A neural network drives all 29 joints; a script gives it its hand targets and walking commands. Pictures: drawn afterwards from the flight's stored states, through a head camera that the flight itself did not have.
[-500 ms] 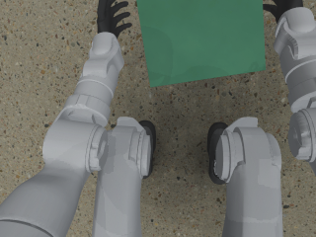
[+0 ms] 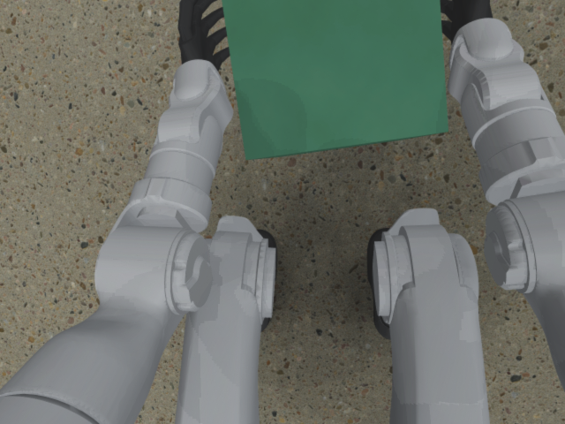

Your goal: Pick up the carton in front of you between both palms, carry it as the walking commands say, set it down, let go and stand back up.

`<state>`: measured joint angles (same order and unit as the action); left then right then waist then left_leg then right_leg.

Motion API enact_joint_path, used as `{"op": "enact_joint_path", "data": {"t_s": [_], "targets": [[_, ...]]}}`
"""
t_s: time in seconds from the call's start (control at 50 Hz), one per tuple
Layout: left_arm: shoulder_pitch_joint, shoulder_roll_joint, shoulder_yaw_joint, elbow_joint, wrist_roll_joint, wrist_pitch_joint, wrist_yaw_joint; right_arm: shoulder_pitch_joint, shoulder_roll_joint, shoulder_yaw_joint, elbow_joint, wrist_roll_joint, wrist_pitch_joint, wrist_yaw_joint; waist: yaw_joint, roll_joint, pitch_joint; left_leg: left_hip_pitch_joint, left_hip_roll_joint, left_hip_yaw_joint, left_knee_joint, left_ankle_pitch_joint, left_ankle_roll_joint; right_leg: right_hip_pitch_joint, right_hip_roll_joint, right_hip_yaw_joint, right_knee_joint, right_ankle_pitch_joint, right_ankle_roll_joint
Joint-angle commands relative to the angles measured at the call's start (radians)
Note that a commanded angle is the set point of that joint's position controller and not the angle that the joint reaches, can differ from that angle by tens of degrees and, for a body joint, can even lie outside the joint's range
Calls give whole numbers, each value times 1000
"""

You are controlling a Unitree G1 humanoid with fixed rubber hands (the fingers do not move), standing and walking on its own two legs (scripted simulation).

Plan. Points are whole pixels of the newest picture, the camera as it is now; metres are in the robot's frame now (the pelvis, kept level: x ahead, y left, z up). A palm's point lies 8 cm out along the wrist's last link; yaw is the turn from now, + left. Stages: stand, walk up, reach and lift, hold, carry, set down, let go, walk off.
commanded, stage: reach and lift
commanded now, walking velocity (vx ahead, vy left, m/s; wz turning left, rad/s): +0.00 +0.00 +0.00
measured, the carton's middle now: (330, 74) +0.50 -0.04 -0.22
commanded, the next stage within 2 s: none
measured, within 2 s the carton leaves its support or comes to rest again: neither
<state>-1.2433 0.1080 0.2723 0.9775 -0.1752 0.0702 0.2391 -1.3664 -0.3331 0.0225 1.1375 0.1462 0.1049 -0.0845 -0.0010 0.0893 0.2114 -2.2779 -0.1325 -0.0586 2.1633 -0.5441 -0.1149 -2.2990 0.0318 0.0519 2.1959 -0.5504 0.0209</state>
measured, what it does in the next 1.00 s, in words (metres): rises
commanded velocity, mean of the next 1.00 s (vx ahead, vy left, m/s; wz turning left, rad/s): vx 0.00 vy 0.00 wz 0.00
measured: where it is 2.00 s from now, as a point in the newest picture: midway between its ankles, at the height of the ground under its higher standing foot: (320, 300)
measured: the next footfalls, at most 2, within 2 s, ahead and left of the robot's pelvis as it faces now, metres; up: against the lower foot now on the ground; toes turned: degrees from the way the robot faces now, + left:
none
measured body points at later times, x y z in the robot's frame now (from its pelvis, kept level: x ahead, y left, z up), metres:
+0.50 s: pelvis +0.01 +0.01 +0.12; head +0.25 -0.04 +0.49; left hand +0.49 +0.10 +0.05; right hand +0.49 -0.20 +0.04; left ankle +0.12 +0.13 -0.33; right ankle +0.11 -0.12 -0.33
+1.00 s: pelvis +0.06 +0.01 +0.25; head +0.21 -0.02 +0.68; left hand +0.46 +0.12 +0.20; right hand +0.45 -0.19 +0.20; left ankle +0.12 +0.13 -0.33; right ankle +0.11 -0.12 -0.33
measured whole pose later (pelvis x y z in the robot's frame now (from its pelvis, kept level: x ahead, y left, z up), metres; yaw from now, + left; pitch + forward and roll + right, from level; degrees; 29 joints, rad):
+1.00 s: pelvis +0.06 +0.01 +0.25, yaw -5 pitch +31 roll +1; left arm -0.59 -0.13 0.38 0.62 0.11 0.25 0.12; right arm -0.64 0.01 -0.29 0.71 -0.14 0.28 -0.04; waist 0.00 0.03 -0.23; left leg -1.40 -0.12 -0.12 1.36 -0.51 -0.05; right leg -1.42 0.10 0.11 1.36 -0.49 0.04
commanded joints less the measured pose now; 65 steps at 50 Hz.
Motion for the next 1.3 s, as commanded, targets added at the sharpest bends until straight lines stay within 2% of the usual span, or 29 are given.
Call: {"op": "enact_joint_path", "data": {"t_s": [0.0, 0.06, 0.1, 0.18, 0.24, 0.32, 0.4, 0.64, 0.78, 0.98, 1.14, 1.28], "targets": [[-628, -1022, -434, -329, -37, 17, -239, -512, 1014, 236, -414, 49, -10, 205, -85, -150, -1519, 616, -79, 183, -133, 355, 46, 911, 88, -112, -217, 465, -19], [-620, -1038, -479, -463, -8, 58, -242, -457, 1094, 264, -520, 34, 45, 208, -61, -172, -1597, 655, -87, 194, -181, 301, 55, 961, 105, -121, -263, 413, -7], [-594, -1050, -476, -490, 28, 94, -249, -413, 1143, 251, -533, 9, 88, 221, -40, -177, -1545, 634, -87, 197, -227, 227, 61, 928, 112, -123, -306, 327, -4], [-507, -1078, -373, -377, 131, 155, -265, -331, 1209, 170, -404, -72, 147, 254, -4, -176, -1275, 552, -75, 180, -324, 50, 72, 766, 115, -115, -413, 89, -5], [-483, -1111, -317, -314, 185, 178, -285, -299, 1235, 93, -325, -133, 162, 274, -4, -159, -1206, 556, -74, 167, -384, 28, 77, 738, 118, -109, -472, 50, -9], [-450, -1136, -277, -275, 226, 182, -304, -261, 1242, 21, -285, -188, 159, 282, -21, -136, -1218, 607, -78, 159, -459, 55, 76, 772, 123, -110, -534, 96, -11], [-390, -1165, -283, -260, 239, 183, -317, -215, 1264, 13, -294, -212, 155, 284, -26, -118, -1258, 673, -80, 157, -527, 89, 69, 840, 126, -109, -592, 140, -11], [-204, -1246, -471, -360, 163, 198, -336, -77, 1360, 199, -470, -139, 165, 277, -20, -126, -1371, 918, -73, 125, -694, 205, 56, 1109, 137, -102, -734, 277, 4], [-76, -1265, -519, -361, 149, 203, -345, 33, 1390, 238, -495, -127, 166, 267, -17, -120, -1279, 1039, -66, 96, -813, 212, 58, 1238, 137, -83, -847, 286, 3], [109, -1264, -496, -318, 193, 186, -363, 207, 1423, 207, -470, -171, 149, 264, -7, -109, -1097, 1232, -46, 48, -1017, 237, 78, 1434, 121, -32, -1052, 312, -4], [266, -1264, -499, -309, 225, 180, -376, 347, 1424, 216, -499, -194, 138, 263, -6, -107, -989, 1432, -23, 6, -1188, 323, 89, 1609, 108, 2, -1221, 384, -9], [396, -1261, -537, -345, 236, 200, -390, 463, 1428, 255, -554, -191, 155, 267, -1, -104, -902, 1635, -2, -24, -1347, 432, 93, 1783, 95, 25, -1373, 478, -9]]}}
